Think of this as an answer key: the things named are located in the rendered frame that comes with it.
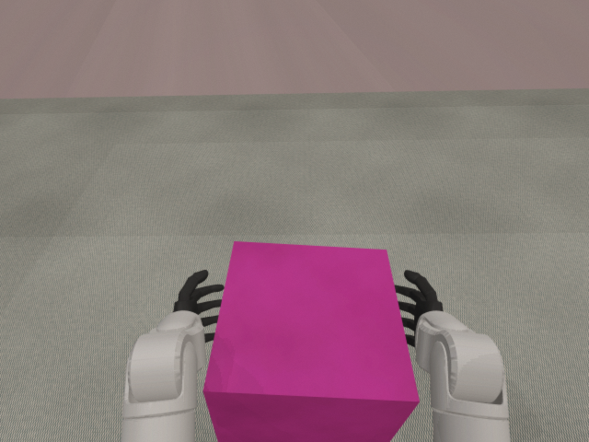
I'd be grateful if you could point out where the robot right hand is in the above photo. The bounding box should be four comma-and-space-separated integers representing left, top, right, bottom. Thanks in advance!
394, 270, 443, 347

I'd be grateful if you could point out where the robot left hand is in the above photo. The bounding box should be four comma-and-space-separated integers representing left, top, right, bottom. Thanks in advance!
173, 270, 225, 343

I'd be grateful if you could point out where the robot right forearm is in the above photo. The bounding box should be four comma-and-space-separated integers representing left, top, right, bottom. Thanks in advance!
415, 310, 511, 442

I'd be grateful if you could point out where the carton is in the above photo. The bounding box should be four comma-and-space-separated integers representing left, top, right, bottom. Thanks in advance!
203, 241, 420, 442

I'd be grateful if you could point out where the robot left forearm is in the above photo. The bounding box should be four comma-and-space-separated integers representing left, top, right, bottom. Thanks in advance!
121, 310, 206, 442

